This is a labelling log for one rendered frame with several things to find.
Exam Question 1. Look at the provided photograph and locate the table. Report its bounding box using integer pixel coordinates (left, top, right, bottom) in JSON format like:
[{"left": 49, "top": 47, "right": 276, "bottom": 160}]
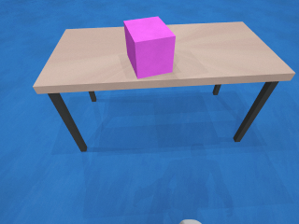
[{"left": 33, "top": 21, "right": 296, "bottom": 152}]

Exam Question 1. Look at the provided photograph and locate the carton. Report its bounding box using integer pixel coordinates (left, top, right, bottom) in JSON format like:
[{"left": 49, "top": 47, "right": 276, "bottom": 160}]
[{"left": 123, "top": 16, "right": 176, "bottom": 79}]

